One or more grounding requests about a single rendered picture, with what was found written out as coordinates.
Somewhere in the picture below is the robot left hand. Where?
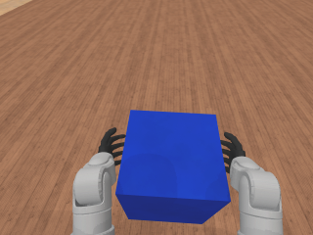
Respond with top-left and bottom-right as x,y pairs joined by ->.
98,127 -> 126,166

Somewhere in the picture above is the robot left forearm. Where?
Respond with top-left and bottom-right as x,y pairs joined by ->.
70,152 -> 116,235

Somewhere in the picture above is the carton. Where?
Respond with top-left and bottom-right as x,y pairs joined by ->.
115,110 -> 231,224

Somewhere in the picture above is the robot right hand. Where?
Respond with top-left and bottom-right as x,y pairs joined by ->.
220,132 -> 246,174

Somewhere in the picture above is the robot right forearm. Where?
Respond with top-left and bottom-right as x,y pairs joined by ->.
230,156 -> 284,235

